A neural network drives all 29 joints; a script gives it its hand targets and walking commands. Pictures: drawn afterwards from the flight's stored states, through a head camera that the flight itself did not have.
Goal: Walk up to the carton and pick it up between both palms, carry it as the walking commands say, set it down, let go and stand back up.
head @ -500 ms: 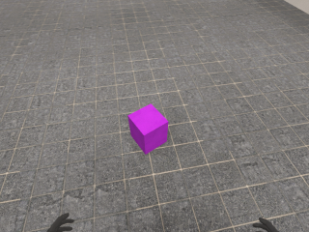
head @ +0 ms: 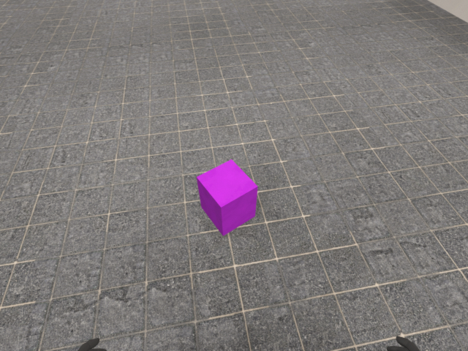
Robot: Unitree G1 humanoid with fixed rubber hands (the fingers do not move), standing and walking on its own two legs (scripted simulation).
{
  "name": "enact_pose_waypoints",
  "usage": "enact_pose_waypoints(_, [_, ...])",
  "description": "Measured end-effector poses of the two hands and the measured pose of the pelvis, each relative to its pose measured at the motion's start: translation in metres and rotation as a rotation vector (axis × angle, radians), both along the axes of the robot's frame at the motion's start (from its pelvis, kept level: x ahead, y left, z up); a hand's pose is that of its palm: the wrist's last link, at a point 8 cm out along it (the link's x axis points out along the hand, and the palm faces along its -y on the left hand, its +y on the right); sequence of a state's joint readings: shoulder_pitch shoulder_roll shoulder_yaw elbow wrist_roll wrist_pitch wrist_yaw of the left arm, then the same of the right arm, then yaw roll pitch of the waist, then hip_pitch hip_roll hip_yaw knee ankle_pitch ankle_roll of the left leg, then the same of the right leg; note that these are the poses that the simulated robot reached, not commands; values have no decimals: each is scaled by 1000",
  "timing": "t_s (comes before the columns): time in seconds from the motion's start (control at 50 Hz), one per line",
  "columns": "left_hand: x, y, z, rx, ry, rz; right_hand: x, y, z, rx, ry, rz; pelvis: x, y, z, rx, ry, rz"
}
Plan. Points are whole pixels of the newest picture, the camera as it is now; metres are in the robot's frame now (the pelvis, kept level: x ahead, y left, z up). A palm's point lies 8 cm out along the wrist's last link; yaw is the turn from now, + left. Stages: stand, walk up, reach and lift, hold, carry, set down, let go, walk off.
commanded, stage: stand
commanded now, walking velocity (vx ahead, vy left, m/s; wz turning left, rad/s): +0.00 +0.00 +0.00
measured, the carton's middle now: (227, 197) +0.89 +0.08 -0.66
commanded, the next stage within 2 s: walk up in 0.38 s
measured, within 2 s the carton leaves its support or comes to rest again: neither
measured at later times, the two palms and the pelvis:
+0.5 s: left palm out of the picture +0.09 +0.31 -0.11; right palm out of the picture +0.10 -0.30 -0.11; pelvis +0.00 +0.00 +0.00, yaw +0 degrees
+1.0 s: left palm out of the picture +0.09 +0.35 -0.11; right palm (399, 301) +0.24 -0.29 -0.11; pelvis +0.09 +0.00 -0.02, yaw +7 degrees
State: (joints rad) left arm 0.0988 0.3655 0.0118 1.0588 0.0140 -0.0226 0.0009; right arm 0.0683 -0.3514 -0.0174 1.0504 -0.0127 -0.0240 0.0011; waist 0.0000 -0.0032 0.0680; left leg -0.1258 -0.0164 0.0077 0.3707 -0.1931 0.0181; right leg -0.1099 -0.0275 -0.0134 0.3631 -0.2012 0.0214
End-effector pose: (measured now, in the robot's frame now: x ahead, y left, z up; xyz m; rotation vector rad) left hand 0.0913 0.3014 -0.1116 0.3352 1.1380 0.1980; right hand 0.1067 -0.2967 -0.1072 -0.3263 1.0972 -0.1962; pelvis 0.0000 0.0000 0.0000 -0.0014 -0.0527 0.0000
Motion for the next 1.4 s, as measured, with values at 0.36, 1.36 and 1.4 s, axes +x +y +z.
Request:
enact_pose_waypoints(0.36, [1,1,0,-3,-5,6,-1,2,0,-4,10,1,3,2,0,2,2,1])
enact_pose_waypoints(1.36, [137,40,6,120,-160,28,218,-9,-17,-42,-154,193,191,3,-46,-9,-7,156])
enact_pose_waypoints(1.4, [140,45,12,133,-178,54,229,-6,-21,-37,-126,211,201,5,-44,-23,-10,171])
